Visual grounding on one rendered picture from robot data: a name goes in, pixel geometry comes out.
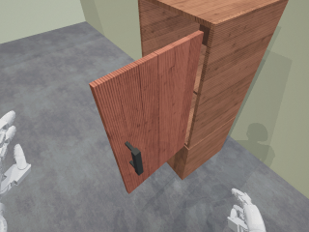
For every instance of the right robot hand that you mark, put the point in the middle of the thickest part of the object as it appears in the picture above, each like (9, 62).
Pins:
(249, 217)

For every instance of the left robot hand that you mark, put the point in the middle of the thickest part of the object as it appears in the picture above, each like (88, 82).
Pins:
(18, 171)

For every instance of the handle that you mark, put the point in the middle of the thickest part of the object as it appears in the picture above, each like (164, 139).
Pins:
(136, 161)

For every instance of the cupboard door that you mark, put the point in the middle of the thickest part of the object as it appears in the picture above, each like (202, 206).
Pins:
(147, 104)

